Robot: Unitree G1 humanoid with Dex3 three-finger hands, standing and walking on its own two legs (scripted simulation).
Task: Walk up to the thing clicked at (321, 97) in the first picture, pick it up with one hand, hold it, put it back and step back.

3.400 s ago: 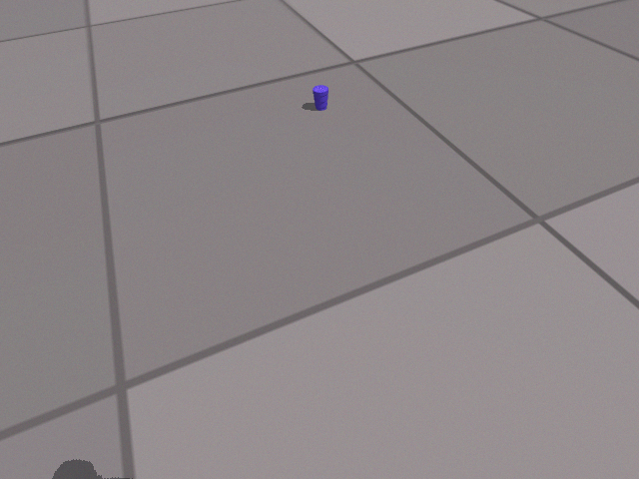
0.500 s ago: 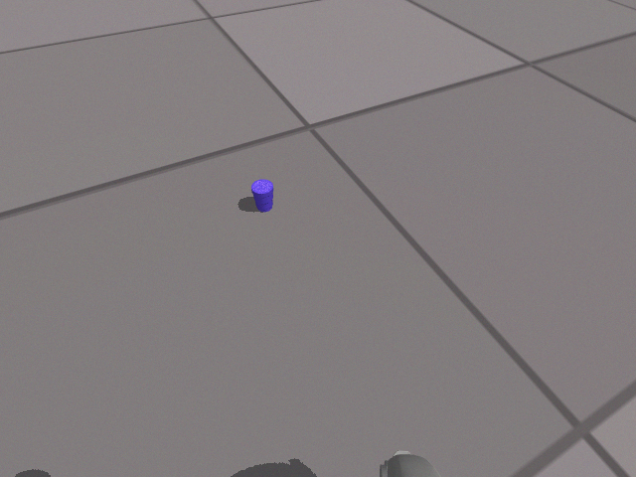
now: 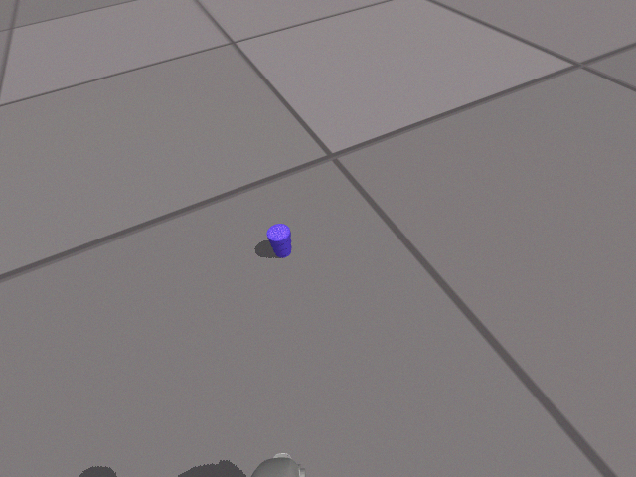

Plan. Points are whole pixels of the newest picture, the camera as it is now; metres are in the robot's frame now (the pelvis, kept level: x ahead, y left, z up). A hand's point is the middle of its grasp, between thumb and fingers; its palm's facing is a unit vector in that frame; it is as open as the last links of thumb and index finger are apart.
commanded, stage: walk up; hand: left
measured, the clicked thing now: (281, 242) +1.08 +0.27 -0.71
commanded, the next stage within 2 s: none
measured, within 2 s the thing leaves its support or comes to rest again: neither
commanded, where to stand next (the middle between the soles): +0.75 +0.06 m, yaw -1 degrees
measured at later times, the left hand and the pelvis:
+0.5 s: hand (157, 395) +0.28 +0.31 -0.14, palm faces -0.09 -0.93 -0.35, open 7.4 cm; pelvis +0.21 +0.04 +0.00, yaw -1 degrees
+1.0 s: hand (175, 313) +0.43 +0.33 -0.16, palm faces -0.02 -0.93 -0.37, open 7.4 cm; pelvis +0.40 +0.05 -0.02, yaw +0 degrees
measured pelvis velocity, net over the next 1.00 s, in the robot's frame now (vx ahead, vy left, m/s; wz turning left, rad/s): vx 0.40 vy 0.05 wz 0.00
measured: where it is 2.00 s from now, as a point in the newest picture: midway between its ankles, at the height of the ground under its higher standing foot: (332, 332)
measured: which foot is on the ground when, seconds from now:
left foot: up 0.00-0.14, down 0.16-0.62, up 0.64-0.98, down 1.00-1.00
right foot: down 0.00-0.18, up 0.20-0.58, down 0.60-1.00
